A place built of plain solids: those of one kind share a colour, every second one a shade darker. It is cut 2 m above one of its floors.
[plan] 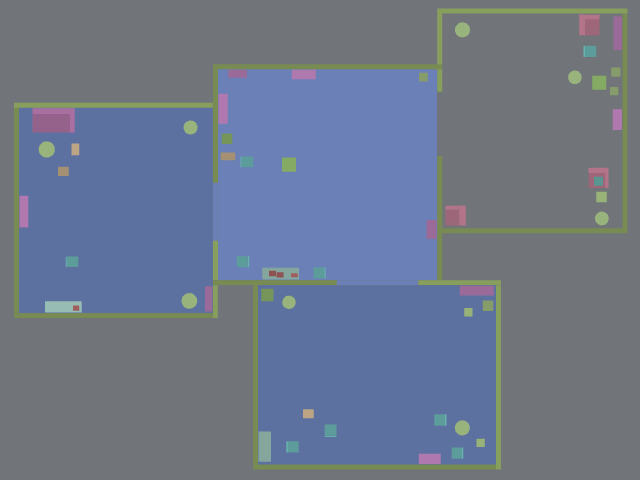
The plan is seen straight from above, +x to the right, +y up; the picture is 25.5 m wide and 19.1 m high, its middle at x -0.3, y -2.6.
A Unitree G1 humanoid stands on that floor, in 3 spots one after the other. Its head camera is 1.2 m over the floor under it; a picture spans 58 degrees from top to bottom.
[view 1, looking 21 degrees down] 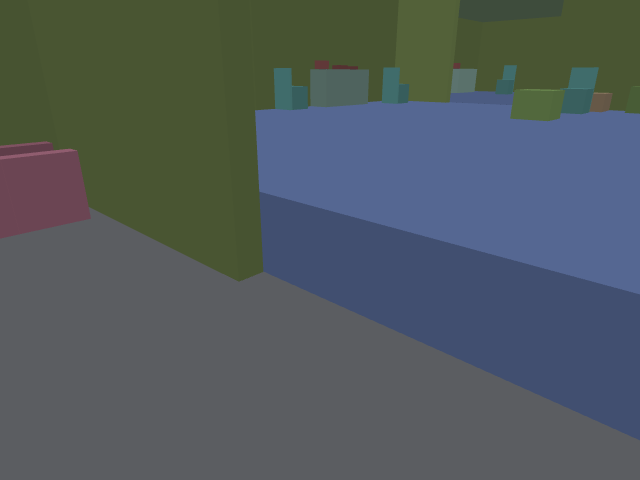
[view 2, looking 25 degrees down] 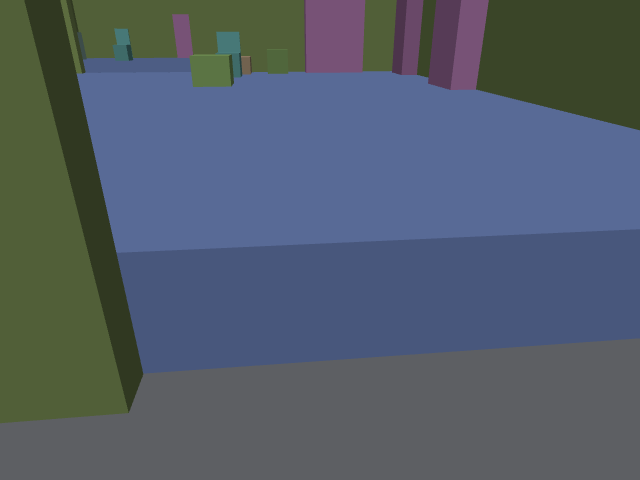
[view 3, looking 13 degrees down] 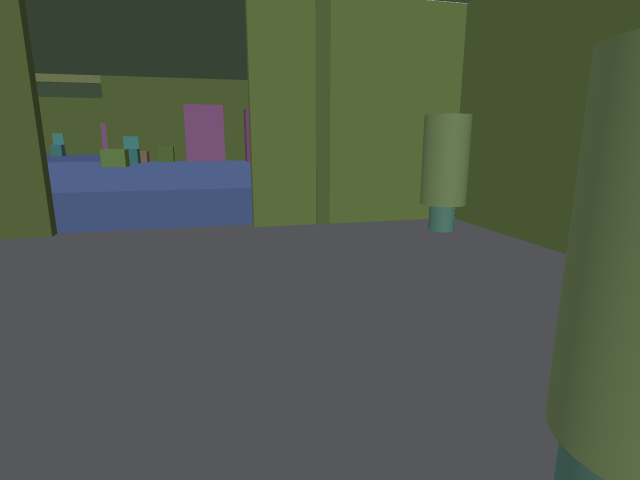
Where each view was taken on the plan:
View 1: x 5.98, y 2.75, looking -137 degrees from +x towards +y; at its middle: floor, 2.37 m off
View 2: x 5.75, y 1.29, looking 174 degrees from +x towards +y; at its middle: floor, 1.58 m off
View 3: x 10.61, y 2.75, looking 166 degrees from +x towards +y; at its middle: ground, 5.33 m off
